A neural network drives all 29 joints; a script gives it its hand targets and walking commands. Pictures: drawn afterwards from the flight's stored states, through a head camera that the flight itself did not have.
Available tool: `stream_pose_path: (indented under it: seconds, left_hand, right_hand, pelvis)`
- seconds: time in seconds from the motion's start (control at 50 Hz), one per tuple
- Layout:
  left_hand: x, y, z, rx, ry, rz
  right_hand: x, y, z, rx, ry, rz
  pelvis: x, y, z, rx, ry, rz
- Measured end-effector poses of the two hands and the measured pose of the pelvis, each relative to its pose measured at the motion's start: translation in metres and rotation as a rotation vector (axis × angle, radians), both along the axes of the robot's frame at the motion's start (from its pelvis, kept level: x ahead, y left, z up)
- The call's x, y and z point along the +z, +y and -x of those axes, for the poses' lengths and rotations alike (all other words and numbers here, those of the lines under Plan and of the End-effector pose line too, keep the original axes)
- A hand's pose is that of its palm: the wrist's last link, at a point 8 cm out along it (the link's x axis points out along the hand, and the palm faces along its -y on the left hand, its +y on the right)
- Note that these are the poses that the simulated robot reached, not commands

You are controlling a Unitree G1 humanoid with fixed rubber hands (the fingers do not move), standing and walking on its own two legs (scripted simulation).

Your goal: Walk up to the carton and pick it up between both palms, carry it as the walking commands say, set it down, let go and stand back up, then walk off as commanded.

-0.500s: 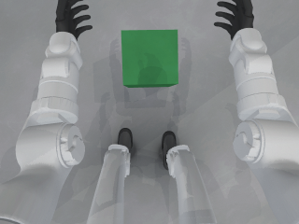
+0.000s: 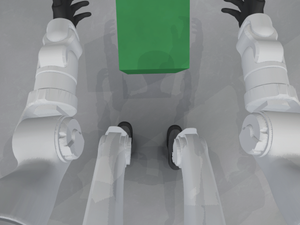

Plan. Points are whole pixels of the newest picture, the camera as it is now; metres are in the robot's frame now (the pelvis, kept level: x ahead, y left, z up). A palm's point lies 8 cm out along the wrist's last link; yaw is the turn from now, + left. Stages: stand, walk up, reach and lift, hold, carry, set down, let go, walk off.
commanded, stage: reach and lift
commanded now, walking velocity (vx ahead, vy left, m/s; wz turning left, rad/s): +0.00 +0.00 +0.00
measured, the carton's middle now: (152, 43) +0.54 +0.00 -0.42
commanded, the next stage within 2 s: none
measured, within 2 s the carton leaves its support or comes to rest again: neither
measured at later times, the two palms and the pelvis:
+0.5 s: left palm (95, 39) +0.53 +0.17 -0.30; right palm (217, 38) +0.53 -0.19 -0.30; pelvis -0.04 +0.00 -0.12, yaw +0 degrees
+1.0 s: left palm (99, 41) +0.53 +0.17 -0.36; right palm (211, 41) +0.54 -0.19 -0.35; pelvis -0.03 +0.00 -0.17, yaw -1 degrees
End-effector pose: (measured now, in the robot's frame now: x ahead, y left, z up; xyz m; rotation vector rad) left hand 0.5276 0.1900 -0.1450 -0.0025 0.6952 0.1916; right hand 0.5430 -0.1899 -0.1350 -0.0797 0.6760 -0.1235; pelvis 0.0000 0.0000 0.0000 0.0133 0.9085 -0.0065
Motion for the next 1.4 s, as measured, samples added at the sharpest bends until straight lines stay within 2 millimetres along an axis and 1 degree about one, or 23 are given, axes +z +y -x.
stream_pose_path:
  seconds: [0.16,0.26,0.34,0.42,0.5,0.58,0.76,0.84,0.96,1.08,1.2,1.4]
  left_hand:
    - [-0.057,0.000,0.000,-0.001,0.004,-0.006]
    - [-0.089,-0.006,-0.004,-0.012,-0.004,-0.010]
    - [-0.115,-0.011,-0.006,-0.023,-0.025,-0.012]
    - [-0.140,-0.015,-0.002,-0.029,0.008,-0.006]
    - [-0.158,-0.018,0.002,-0.021,0.025,0.006]
    - [-0.174,-0.018,0.004,-0.015,0.039,0.012]
    - [-0.210,-0.013,0.004,-0.017,0.058,0.010]
    - [-0.216,-0.013,0.002,-0.019,0.060,0.004]
    - [-0.214,-0.015,-0.004,-0.029,0.038,0.001]
    - [-0.215,-0.017,-0.002,-0.033,0.044,0.005]
    - [-0.214,-0.023,0.001,-0.036,0.049,0.017]
    - [-0.210,-0.036,-0.002,-0.052,0.044,0.025]
  right_hand:
    - [-0.055,-0.001,-0.001,-0.007,0.002,-0.001]
    - [-0.089,0.001,-0.001,-0.009,0.000,0.006]
    - [-0.115,0.004,-0.001,-0.006,-0.019,0.009]
    - [-0.141,0.006,0.005,-0.002,0.011,0.009]
    - [-0.161,0.004,0.008,-0.015,0.031,0.001]
    - [-0.176,0.004,0.008,-0.006,0.040,-0.002]
    - [-0.213,0.010,0.007,0.007,0.063,-0.016]
    - [-0.219,0.009,0.007,0.003,0.060,-0.014]
    - [-0.219,0.003,0.003,0.005,0.043,-0.002]
    - [-0.219,0.002,0.005,0.010,0.049,-0.002]
    - [-0.215,0.010,0.004,0.022,0.046,-0.013]
    - [-0.214,0.028,0.002,0.050,0.047,-0.033]
  pelvis:
    - [-0.046,0.000,0.012,-0.002,-0.072,0.002]
    - [-0.067,0.000,0.022,-0.004,-0.170,0.006]
    - [-0.079,0.001,0.032,-0.006,-0.311,0.011]
    - [-0.102,0.001,0.034,-0.006,-0.312,0.011]
    - [-0.123,0.000,0.036,-0.007,-0.324,0.003]
    - [-0.140,-0.001,0.039,-0.011,-0.332,-0.003]
    - [-0.170,0.000,0.039,-0.013,-0.324,-0.006]
    - [-0.175,0.001,0.034,-0.013,-0.329,-0.004]
    - [-0.175,0.001,0.031,-0.014,-0.324,-0.003]
    - [-0.174,0.001,0.032,-0.017,-0.324,-0.003]
    - [-0.173,0.000,0.034,-0.019,-0.325,-0.005]
    - [-0.171,0.000,0.036,-0.018,-0.320,-0.005]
